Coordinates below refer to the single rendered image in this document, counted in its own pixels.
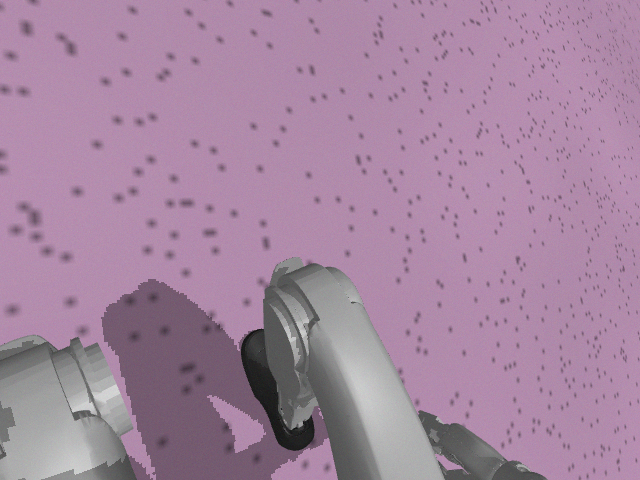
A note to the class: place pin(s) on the right robot foot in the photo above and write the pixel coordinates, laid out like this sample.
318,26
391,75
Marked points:
263,385

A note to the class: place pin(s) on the right robot arm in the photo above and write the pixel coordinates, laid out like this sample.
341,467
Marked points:
515,470

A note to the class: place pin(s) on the right robot hand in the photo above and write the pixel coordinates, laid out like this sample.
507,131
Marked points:
462,447

